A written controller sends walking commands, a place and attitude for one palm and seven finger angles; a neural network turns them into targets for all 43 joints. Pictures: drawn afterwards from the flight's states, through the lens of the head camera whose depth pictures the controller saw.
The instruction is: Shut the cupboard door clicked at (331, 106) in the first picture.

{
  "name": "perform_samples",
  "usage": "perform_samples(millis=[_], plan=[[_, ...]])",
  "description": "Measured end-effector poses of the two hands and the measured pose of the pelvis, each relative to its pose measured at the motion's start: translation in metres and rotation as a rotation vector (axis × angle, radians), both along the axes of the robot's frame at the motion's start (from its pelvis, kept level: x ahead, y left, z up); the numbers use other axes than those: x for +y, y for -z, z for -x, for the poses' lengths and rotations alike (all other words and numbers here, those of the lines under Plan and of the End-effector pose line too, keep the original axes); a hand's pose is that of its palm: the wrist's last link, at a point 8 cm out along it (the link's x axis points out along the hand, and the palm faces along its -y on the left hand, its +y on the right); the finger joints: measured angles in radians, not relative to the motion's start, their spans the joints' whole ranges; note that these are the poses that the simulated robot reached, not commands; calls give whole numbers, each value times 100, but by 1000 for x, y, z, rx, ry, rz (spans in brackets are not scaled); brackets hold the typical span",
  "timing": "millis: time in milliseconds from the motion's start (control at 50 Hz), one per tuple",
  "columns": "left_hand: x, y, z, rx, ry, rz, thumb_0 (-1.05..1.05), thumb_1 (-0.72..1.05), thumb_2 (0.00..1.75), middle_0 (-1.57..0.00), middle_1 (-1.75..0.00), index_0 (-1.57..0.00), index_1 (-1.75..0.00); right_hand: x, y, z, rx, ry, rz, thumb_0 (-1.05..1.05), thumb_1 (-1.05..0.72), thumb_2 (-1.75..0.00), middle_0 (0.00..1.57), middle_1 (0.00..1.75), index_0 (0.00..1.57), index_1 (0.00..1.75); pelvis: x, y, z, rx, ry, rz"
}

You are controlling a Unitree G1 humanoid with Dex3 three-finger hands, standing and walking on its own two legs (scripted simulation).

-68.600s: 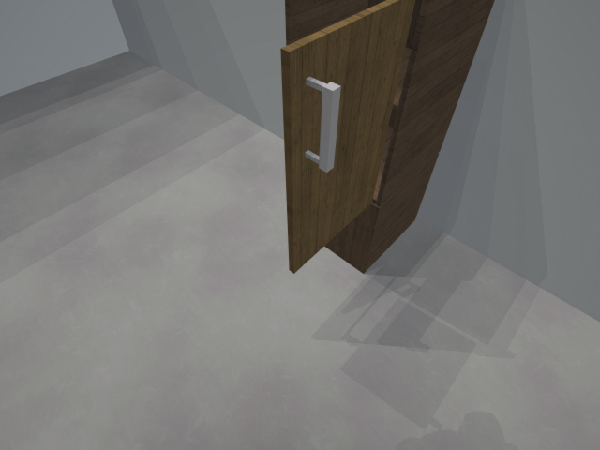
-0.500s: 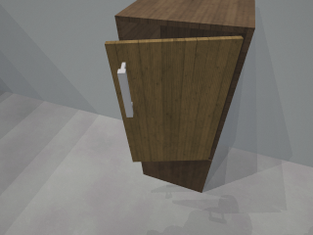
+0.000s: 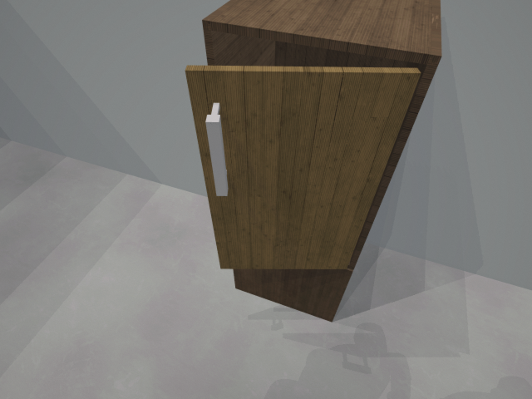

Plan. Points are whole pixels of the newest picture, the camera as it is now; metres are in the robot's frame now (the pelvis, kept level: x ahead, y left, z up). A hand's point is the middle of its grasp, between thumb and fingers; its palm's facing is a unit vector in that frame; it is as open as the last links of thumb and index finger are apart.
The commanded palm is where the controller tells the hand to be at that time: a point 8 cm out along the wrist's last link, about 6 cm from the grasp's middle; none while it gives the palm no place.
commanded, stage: look again from close up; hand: left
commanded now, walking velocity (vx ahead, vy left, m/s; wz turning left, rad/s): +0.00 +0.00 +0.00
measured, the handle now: (219, 151) +0.50 +0.12 +0.11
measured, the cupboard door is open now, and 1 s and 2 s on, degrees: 20 20 20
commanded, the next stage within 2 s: raise the hand and make a fist in 0.44 s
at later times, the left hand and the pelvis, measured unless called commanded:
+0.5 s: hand out of the picture +0.03 +0.14 -0.17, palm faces +0.03 -0.98 -0.20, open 7.3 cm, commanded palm none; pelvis +0.02 -0.03 +0.00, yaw +1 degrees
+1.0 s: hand (166, 397) +0.14 +0.16 -0.06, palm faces +0.17 -0.98 +0.00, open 6.0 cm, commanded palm +0.14 +0.20 -0.02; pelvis +0.01 -0.05 -0.07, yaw +5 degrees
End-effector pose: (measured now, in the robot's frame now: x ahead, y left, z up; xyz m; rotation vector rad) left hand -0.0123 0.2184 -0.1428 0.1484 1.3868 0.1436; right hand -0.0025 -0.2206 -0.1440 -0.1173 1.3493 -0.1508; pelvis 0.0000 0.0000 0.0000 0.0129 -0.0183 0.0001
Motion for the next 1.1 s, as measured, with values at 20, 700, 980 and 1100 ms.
perform_samples(millis=[20,700,980,1100], plan=[[-2,0,1,4,-3,1,1,91,90,-20,-30,-20,-30,0,0,-4,-5,-2,-4,0,-91,-90,20,30,19,30,-1,0,-1,1,-1,0],[-9,-122,-170,-896,-92,-105,3,93,90,-22,-32,-22,-33,-56,-21,-92,-428,-57,93,1,-92,-90,20,30,20,30,-34,7,-21,2,-61,7],[-18,-87,-133,-1206,-8,84,2,90,90,-43,-55,-44,-55,-58,-61,-254,-909,-308,149,1,-91,-90,20,30,19,30,-46,71,-14,181,-76,19],[-3,-139,-137,-1449,24,-50,3,90,90,-54,-67,-54,-67,-14,-34,-274,-914,-390,57,1,-91,-90,20,30,19,30,-41,84,-14,204,-108,65]])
